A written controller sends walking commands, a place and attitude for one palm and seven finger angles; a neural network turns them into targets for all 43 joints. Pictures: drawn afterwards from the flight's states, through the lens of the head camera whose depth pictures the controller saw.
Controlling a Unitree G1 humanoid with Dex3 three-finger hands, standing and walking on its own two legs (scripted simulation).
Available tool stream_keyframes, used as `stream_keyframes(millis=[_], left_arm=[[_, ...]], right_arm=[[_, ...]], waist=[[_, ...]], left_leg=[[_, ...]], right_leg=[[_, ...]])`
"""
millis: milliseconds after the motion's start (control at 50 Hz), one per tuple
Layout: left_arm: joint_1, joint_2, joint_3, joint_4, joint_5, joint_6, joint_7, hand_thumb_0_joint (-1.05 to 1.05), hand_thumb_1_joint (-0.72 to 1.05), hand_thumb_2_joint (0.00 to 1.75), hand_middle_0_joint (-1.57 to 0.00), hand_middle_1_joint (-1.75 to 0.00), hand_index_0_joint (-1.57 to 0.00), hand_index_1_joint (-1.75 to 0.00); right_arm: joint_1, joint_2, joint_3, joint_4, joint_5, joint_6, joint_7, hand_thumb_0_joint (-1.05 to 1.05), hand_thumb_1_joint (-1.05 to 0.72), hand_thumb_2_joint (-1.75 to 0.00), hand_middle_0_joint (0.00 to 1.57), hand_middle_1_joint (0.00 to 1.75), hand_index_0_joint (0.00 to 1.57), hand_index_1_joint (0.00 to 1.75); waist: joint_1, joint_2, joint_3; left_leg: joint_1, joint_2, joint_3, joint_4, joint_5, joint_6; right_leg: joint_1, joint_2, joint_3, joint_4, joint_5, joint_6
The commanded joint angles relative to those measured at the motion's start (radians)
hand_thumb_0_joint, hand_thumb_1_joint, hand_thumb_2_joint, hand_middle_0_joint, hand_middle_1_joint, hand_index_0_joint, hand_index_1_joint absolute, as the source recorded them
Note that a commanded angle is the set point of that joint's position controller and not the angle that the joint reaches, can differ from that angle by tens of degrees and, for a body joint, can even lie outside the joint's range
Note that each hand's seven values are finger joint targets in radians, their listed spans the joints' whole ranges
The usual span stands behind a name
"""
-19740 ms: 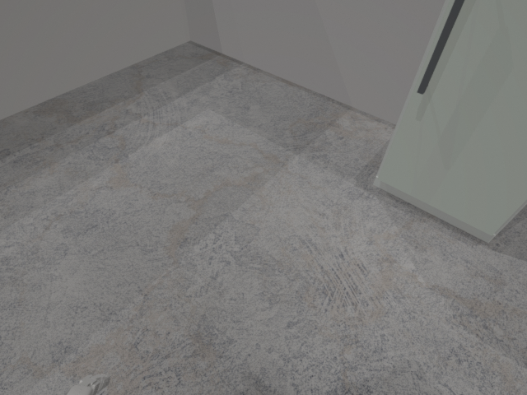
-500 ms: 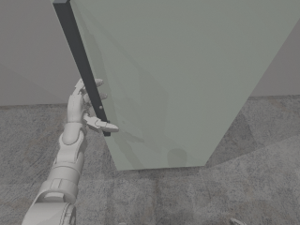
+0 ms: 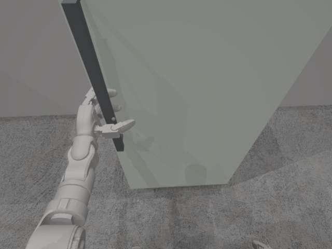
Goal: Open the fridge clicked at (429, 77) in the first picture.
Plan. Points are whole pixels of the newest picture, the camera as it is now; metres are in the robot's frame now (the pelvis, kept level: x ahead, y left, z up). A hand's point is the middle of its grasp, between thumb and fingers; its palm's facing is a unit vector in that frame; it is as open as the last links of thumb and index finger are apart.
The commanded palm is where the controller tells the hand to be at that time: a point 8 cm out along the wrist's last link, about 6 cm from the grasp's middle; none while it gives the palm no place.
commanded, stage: grip the handle and tug to test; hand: left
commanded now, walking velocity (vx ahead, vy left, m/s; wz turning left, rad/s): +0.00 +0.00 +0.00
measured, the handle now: (105, 95) +0.46 +0.16 +0.11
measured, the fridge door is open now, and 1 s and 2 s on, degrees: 0 0 19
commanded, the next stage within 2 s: pull the door a little, standing still in 1.02 s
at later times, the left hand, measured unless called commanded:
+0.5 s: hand (113, 118) +0.41 +0.14 +0.09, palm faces +0.06 -1.00 +0.00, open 5.8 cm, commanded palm +0.37 +0.19 +0.09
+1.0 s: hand (113, 119) +0.40 +0.14 +0.09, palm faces +0.04 -1.00 +0.00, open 5.9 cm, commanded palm +0.35 +0.19 +0.09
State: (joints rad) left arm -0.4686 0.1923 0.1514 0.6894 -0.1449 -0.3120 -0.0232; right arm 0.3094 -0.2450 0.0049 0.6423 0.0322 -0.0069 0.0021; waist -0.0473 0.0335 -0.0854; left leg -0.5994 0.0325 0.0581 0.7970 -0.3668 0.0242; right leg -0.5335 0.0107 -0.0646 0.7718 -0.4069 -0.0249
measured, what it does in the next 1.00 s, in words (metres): stands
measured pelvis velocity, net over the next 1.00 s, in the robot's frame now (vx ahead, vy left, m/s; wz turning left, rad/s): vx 0.02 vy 0.00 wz -0.02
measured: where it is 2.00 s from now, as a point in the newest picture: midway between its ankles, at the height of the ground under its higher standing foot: outside the picture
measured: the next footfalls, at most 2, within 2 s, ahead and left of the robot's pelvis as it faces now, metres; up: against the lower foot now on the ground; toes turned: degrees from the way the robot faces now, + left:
none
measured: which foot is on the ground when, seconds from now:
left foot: down 0.00-1.00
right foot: down 0.00-1.00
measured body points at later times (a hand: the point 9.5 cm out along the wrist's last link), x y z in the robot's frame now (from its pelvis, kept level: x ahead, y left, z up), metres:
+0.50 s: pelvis +0.00 +0.00 +0.00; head +0.05 +0.00 +0.45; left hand +0.40 +0.19 +0.09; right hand +0.09 -0.25 -0.12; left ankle +0.02 +0.10 -0.71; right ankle -0.02 -0.10 -0.71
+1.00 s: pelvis +0.02 +0.00 +0.01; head +0.07 -0.01 +0.45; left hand +0.39 +0.19 +0.09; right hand +0.13 -0.25 -0.10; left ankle +0.02 +0.10 -0.71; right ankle -0.02 -0.10 -0.71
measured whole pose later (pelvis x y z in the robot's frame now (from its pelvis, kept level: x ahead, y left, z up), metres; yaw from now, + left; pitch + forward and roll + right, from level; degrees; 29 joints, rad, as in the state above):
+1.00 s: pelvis +0.02 +0.00 +0.01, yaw -1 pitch +10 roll -1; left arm -0.29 0.19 0.15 0.45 -0.17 -0.23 -0.03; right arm 0.30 -0.25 0.00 0.58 0.03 0.01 0.02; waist -0.05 0.03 -0.10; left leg -0.54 0.04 0.08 0.75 -0.39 0.02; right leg -0.48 0.02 -0.04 0.73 -0.42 -0.02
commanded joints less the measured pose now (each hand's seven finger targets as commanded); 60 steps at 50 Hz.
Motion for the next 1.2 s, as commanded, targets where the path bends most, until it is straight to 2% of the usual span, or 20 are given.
stream_keyframes(millis=[0,140,180,220,280,360,440,500,580,600,820,860,880,900,940,1060,1100,1140,1160,1180], left_arm=[[-0.359,0.116,0.017,-0.259,-0.009,-0.077,-0.004,0.00,0.48,0.72,-0.41,-1.34,-0.41,-1.34],[-0.378,0.152,0.038,-0.219,-0.003,-0.070,-0.002,0.00,0.81,0.86,-0.44,-1.39,-0.44,-1.39],[-0.369,0.154,0.045,-0.243,-0.003,-0.075,-0.005,0.00,0.90,0.90,-0.45,-1.40,-0.45,-1.40],[-0.371,0.129,0.025,-0.236,-0.007,-0.073,-0.009,0.00,0.90,0.90,-0.45,-1.40,-0.45,-1.40],[-0.352,0.149,0.042,-0.238,-0.008,-0.072,-0.010,0.00,0.90,0.90,-0.45,-1.40,-0.45,-1.40],[-0.336,0.124,0.019,-0.278,-0.005,-0.076,-0.008,0.00,0.90,0.90,-0.45,-1.40,-0.45,-1.40],[-0.302,0.137,0.031,-0.282,-0.006,-0.075,-0.002,0.00,0.90,0.90,-0.45,-1.40,-0.45,-1.40],[-0.291,0.115,0.010,-0.313,-0.002,-0.077,-0.004,0.00,0.90,0.90,-0.45,-1.40,-0.45,-1.40],[-0.292,0.104,-0.004,-0.323,-0.003,-0.071,-0.003,0.00,0.90,0.90,-0.45,-1.40,-0.45,-1.40],[-0.256,0.123,0.021,-0.317,-0.005,-0.067,-0.004,0.00,0.90,0.90,-0.45,-1.40,-0.45,-1.40],[-0.078,0.098,0.000,-0.413,-0.023,-0.027,-0.029,0.00,0.90,0.90,-0.45,-1.40,-0.45,-1.40],[-0.024,0.126,0.029,-0.451,-0.026,-0.024,-0.029,0.00,0.90,0.90,-0.45,-1.40,-0.45,-1.40],[-0.027,0.101,0.001,-0.472,-0.027,-0.021,-0.031,0.00,0.90,0.90,-0.45,-1.40,-0.45,-1.40],[0.013,0.107,0.015,-0.477,-0.031,-0.015,-0.032,0.00,0.90,0.90,-0.45,-1.40,-0.45,-1.40],[0.066,0.113,0.020,-0.490,-0.035,-0.003,-0.034,0.00,0.90,0.90,-0.45,-1.40,-0.45,-1.40],[0.153,0.127,0.043,-0.597,-0.046,0.027,-0.038,0.00,0.90,0.90,-0.45,-1.40,-0.45,-1.40],[0.216,0.111,0.036,-0.623,-0.052,0.035,-0.041,0.00,0.90,0.90,-0.45,-1.40,-0.45,-1.40],[0.050,0.119,0.022,-0.580,-0.041,0.046,-0.027,0.00,0.90,0.90,-0.45,-1.40,-0.45,-1.40],[0.008,0.064,-0.029,-0.586,-0.036,0.052,-0.024,0.00,0.90,0.90,-0.45,-1.40,-0.45,-1.40],[0.051,0.060,-0.020,-0.570,-0.035,0.055,-0.018,0.00,0.90,0.90,-0.45,-1.40,-0.45,-1.40]], right_arm=[[0.013,-0.132,-0.054,-0.117,0.000,-0.039,-0.011,0.00,-0.90,-0.90,0.20,0.30,0.20,0.30],[0.019,-0.140,-0.051,-0.112,-0.001,-0.034,-0.016,0.00,-0.90,-0.90,0.20,0.30,0.20,0.30],[0.015,-0.137,-0.053,-0.116,0.000,-0.036,-0.015,0.00,-0.90,-0.90,0.20,0.30,0.20,0.30],[0.013,-0.133,-0.050,-0.115,-0.001,-0.037,-0.013,0.00,-0.90,-0.90,0.20,0.30,0.20,0.30],[0.020,-0.137,-0.053,-0.118,-0.002,-0.035,-0.012,0.00,-0.90,-0.90,0.20,0.30,0.20,0.30],[0.015,-0.134,-0.055,-0.125,-0.002,-0.035,-0.008,0.00,-0.90,-0.90,0.20,0.30,0.20,0.30],[0.018,-0.139,-0.056,-0.130,-0.003,-0.036,-0.006,0.00,-0.90,-0.90,0.20,0.30,0.20,0.30],[0.011,-0.131,-0.057,-0.134,-0.002,-0.036,-0.005,0.00,-0.90,-0.90,0.20,0.30,0.20,0.30],[0.011,-0.132,-0.056,-0.133,-0.003,-0.035,-0.004,0.00,-0.90,-0.90,0.20,0.30,0.20,0.30],[0.012,-0.133,-0.058,-0.136,-0.002,-0.035,-0.003,0.00,-0.90,-0.90,0.20,0.30,0.20,0.30],[-0.008,-0.125,-0.056,-0.170,0.002,-0.026,0.001,0.00,-0.90,-0.90,0.20,0.30,0.20,0.30],[-0.014,-0.125,-0.058,-0.181,0.001,-0.025,0.001,0.00,-0.90,-0.90,0.20,0.30,0.20,0.30],[-0.016,-0.122,-0.056,-0.186,0.001,-0.025,0.002,0.00,-0.90,-0.90,0.20,0.30,0.20,0.30],[-0.017,-0.122,-0.058,-0.189,0.003,-0.024,0.003,0.00,-0.90,-0.90,0.20,0.30,0.20,0.30],[-0.015,-0.124,-0.057,-0.197,0.000,-0.021,0.004,0.00,-0.90,-0.90,0.20,0.30,0.20,0.30],[-0.027,-0.116,-0.058,-0.216,0.001,-0.012,0.005,0.00,-0.90,-0.90,0.20,0.30,0.20,0.30],[-0.026,-0.112,-0.057,-0.225,-0.001,-0.012,0.007,0.00,-0.90,-0.90,0.20,0.30,0.20,0.30],[-0.016,-0.120,-0.056,-0.197,-0.001,-0.003,-0.002,0.00,-0.90,-0.90,0.20,0.30,0.20,0.30],[-0.021,-0.114,-0.055,-0.198,-0.003,-0.004,-0.001,0.00,-0.90,-0.90,0.20,0.30,0.20,0.30],[-0.019,-0.114,-0.059,-0.197,-0.003,-0.007,0.000,0.00,-0.90,-0.90,0.20,0.30,0.20,0.30]], waist=[[-0.008,-0.005,-0.344],[-0.015,-0.063,-0.300],[-0.005,-0.018,-0.341],[-0.009,-0.001,-0.326],[-0.005,-0.043,-0.342],[-0.002,0.001,-0.356],[0.003,-0.043,-0.339],[0.005,-0.003,-0.350],[-0.003,-0.021,-0.338],[0.011,-0.022,-0.338],[0.026,-0.035,-0.329],[0.046,-0.018,-0.348],[0.036,-0.030,-0.341],[0.046,-0.029,-0.342],[0.052,-0.057,-0.334],[0.063,-0.021,-0.352],[0.067,-0.046,-0.354],[0.023,-0.042,-0.299],[0.013,-0.024,-0.295],[0.020,-0.045,-0.294]], left_leg=[[0.286,-0.027,-0.065,-0.074,0.322,0.001],[0.237,-0.031,-0.066,-0.081,0.272,0.006],[0.265,-0.031,-0.063,-0.077,0.294,0.003],[0.268,-0.031,-0.064,-0.075,0.297,0.001],[0.257,-0.030,-0.062,-0.074,0.317,0.004],[0.288,-0.027,-0.063,-0.072,0.347,0.000],[0.266,-0.028,-0.062,-0.073,0.339,0.004],[0.282,-0.028,-0.057,-0.072,0.358,0.002],[0.285,-0.026,-0.060,-0.071,0.366,0.004],[0.275,-0.028,-0.056,-0.071,0.364,0.004],[0.283,-0.027,-0.042,-0.078,0.439,0.007],[0.282,-0.028,-0.038,-0.080,0.461,0.007],[0.289,-0.028,-0.038,-0.081,0.471,0.009],[0.291,-0.026,-0.036,-0.082,0.481,0.007],[0.283,-0.026,-0.036,-0.081,0.511,0.009],[0.305,-0.025,-0.026,-0.081,0.601,0.009],[0.307,-0.025,-0.024,-0.083,0.622,0.008],[0.298,-0.023,-0.032,-0.078,0.584,0.007],[0.307,-0.023,-0.036,-0.076,0.569,0.006],[0.310,-0.019,-0.043,-0.075,0.565,0.003]], right_leg=[[0.063,0.031,0.027,-0.089,0.397,0.007],[0.076,0.030,0.030,-0.100,0.369,0.008],[0.075,0.029,0.033,-0.092,0.383,0.006],[0.063,0.030,0.029,-0.093,0.379,0.005],[0.089,0.031,0.032,-0.090,0.410,0.007],[0.077,0.031,0.028,-0.084,0.418,0.006],[0.097,0.033,0.027,-0.086,0.420,0.005],[0.095,0.032,0.030,-0.084,0.439,0.005],[0.090,0.033,0.028,-0.084,0.448,0.008],[0.101,0.033,0.030,-0.085,0.452,0.006],[0.156,0.029,0.029,-0.089,0.543,0.009],[0.184,0.026,0.034,-0.085,0.567,0.008],[0.186,0.026,0.032,-0.086,0.582,0.010],[0.188,0.026,0.032,-0.087,0.586,0.010],[0.215,0.025,0.029,-0.086,0.617,0.010],[0.254,0.017,0.037,-0.083,0.725,0.015],[0.278,0.014,0.036,-0.083,0.768,0.019],[0.225,0.019,0.032,-0.090,0.720,0.018],[0.195,0.021,0.029,-0.090,0.686,0.019],[0.185,0.024,0.022,-0.089,0.652,0.017]])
